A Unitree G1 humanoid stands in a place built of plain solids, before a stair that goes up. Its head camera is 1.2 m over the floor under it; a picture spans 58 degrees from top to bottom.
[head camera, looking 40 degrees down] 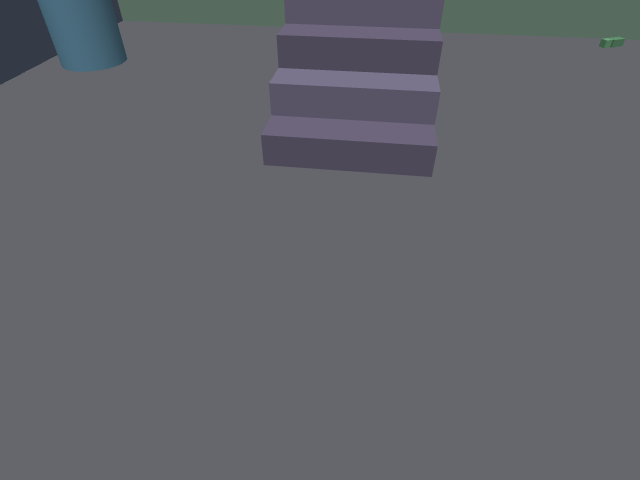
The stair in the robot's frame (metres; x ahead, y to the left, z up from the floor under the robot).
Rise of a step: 0.18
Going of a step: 0.25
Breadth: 0.90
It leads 8 degrees to the right of straight ahead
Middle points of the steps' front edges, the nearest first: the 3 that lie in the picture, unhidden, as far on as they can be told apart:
2.00 -0.14 0.18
2.24 -0.17 0.36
2.49 -0.21 0.53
